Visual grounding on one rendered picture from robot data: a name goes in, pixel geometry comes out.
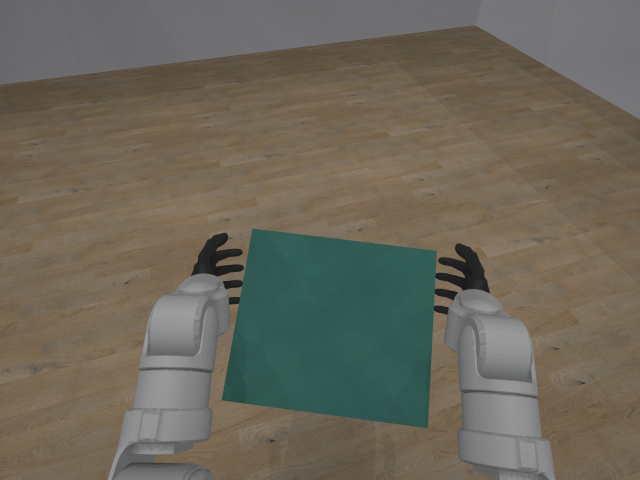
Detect left robot hand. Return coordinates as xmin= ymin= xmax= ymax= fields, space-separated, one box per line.
xmin=191 ymin=233 xmax=244 ymax=305

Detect left robot forearm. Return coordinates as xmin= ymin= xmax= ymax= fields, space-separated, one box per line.
xmin=107 ymin=273 xmax=230 ymax=480

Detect right robot hand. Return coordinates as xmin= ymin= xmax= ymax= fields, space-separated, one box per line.
xmin=434 ymin=243 xmax=490 ymax=315

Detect carton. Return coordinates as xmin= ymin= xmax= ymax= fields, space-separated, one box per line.
xmin=222 ymin=229 xmax=437 ymax=428

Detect right robot forearm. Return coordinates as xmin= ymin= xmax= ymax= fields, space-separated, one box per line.
xmin=444 ymin=289 xmax=556 ymax=480

